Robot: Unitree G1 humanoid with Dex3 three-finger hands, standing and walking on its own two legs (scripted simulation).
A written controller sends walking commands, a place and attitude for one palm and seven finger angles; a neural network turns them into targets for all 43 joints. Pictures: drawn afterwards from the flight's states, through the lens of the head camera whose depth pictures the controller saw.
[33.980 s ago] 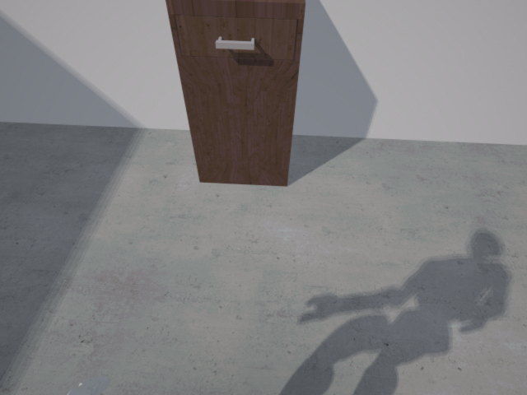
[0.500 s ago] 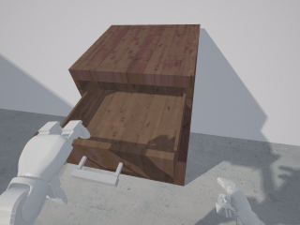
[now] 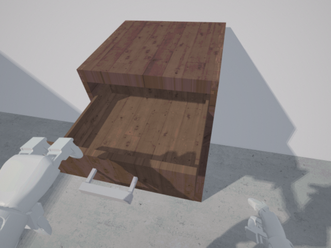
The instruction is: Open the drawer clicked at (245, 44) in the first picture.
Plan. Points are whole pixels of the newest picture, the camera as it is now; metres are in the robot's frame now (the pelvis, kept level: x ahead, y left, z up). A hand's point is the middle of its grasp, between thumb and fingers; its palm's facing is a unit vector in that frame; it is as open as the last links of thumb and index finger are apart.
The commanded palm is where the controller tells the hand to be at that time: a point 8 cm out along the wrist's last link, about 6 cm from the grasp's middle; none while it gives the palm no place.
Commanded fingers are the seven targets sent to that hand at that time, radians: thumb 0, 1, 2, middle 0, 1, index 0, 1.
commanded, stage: draw the hand back to the body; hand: left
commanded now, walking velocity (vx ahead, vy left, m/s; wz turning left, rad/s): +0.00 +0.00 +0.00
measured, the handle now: (109, 184) +0.26 +0.20 +0.00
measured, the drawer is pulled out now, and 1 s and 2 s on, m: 0.29 0.29 0.29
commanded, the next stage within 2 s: step back with the hand held close in 0.98 s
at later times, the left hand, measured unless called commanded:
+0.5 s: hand (58, 165) +0.21 +0.23 +0.17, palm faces +0.36 -0.84 -0.41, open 11.2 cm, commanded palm +0.15 +0.27 +0.19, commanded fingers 0.00 0.44 0.70 -0.23 -0.59 -0.23 -0.59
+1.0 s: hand (59, 172) +0.19 +0.22 +0.18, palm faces +0.41 -0.80 -0.43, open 7.6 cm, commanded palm +0.14 +0.26 +0.19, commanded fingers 0.00 0.90 0.90 -0.20 -0.30 -0.20 -0.30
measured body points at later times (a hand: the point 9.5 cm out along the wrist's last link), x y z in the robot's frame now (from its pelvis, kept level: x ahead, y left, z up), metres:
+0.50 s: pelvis +0.02 +0.00 +0.01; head +0.03 -0.02 +0.46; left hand +0.18 +0.27 +0.20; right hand +0.22 -0.21 -0.08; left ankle -0.01 +0.11 -0.73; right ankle +0.01 -0.09 -0.73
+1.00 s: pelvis +0.02 -0.02 +0.01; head +0.01 -0.05 +0.45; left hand +0.17 +0.26 +0.20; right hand +0.23 -0.22 -0.08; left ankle -0.01 +0.11 -0.73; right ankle +0.01 -0.09 -0.73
